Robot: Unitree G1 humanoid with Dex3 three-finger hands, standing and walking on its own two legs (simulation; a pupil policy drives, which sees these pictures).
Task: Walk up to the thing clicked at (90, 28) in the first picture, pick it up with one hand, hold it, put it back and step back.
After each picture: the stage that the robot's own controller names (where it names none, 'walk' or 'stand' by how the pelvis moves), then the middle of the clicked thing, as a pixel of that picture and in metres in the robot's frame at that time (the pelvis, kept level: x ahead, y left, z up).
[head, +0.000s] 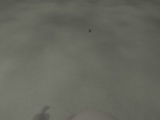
stand; (90, 30) +2.34 +0.10 -0.72
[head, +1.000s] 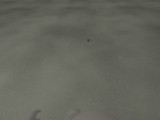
walk; (88, 39) +2.21 +0.26 -0.72
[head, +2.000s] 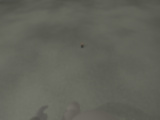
walk; (82, 45) +1.55 +0.32 -0.72
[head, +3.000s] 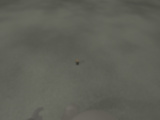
walk; (77, 62) +1.02 +0.28 -0.71
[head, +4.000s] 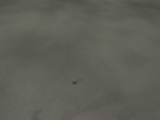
walk; (74, 81) +0.61 +0.23 -0.71
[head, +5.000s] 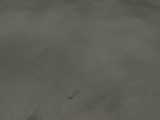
stand; (70, 95) +0.36 +0.18 -0.70
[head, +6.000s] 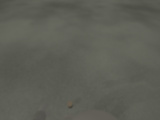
stand; (70, 104) +0.29 +0.20 -0.72
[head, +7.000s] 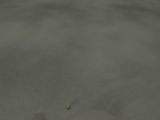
stand; (67, 106) +0.28 +0.23 -0.72
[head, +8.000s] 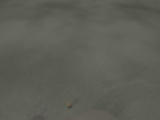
stand; (69, 105) +0.29 +0.22 -0.73
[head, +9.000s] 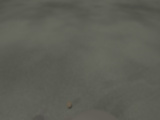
stand; (69, 105) +0.28 +0.21 -0.73
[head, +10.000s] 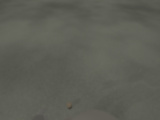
stand; (69, 105) +0.28 +0.21 -0.73
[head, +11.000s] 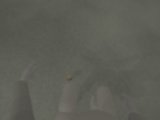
go down; (69, 77) +0.36 +0.18 -0.48
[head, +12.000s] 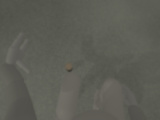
go down; (69, 67) +0.40 +0.19 -0.33
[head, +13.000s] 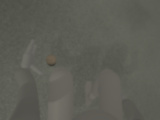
close in; (51, 61) +0.38 +0.22 -0.24
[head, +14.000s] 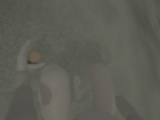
close; (33, 58) +0.39 +0.23 -0.23
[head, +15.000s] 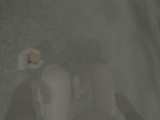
lift; (33, 58) +0.38 +0.23 -0.23
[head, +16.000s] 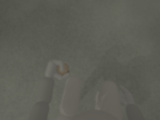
lift; (63, 71) +0.31 +0.19 -0.05
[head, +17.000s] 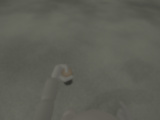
hold; (67, 76) +0.31 +0.16 +0.02
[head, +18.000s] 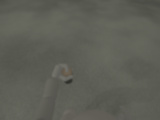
hold; (67, 75) +0.32 +0.16 +0.00
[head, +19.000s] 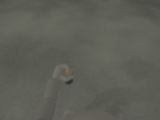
hold; (68, 76) +0.32 +0.16 +0.00
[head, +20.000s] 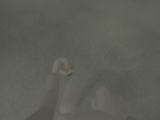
crouch; (67, 69) +0.36 +0.16 -0.08
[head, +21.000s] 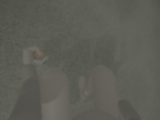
lower; (40, 57) +0.40 +0.22 -0.22
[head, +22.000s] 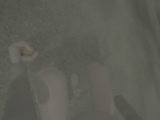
lower; (27, 52) +0.42 +0.25 -0.23
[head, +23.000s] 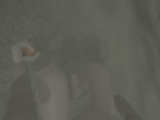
lower; (29, 52) +0.41 +0.24 -0.23
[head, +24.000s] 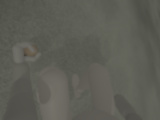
lower; (30, 53) +0.41 +0.24 -0.23
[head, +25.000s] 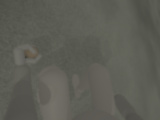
loosen; (31, 54) +0.40 +0.24 -0.23
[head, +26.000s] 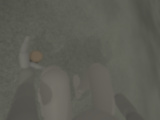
withdraw; (35, 57) +0.39 +0.22 -0.23
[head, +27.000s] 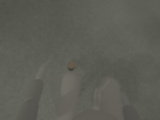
walk; (71, 66) +0.41 +0.17 -0.33
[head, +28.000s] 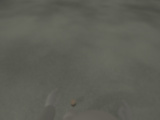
stand; (73, 102) +0.32 +0.15 -0.66
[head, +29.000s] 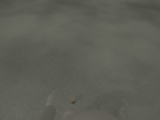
stand; (72, 100) +0.34 +0.16 -0.66
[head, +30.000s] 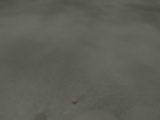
stand; (74, 100) +0.34 +0.15 -0.70
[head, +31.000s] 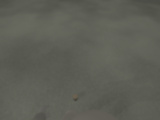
walk; (75, 97) +0.35 +0.16 -0.71
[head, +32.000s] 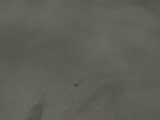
walk; (76, 83) +0.47 +0.12 -0.71
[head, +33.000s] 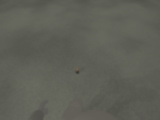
walk; (77, 70) +0.72 +0.24 -0.70
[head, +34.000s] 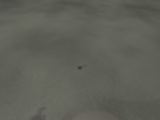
stand; (79, 66) +0.96 +0.20 -0.71
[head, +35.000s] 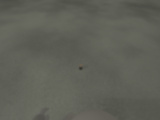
stand; (80, 67) +0.95 +0.18 -0.73
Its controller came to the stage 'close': yes
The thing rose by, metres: 0.71
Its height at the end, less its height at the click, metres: +0.00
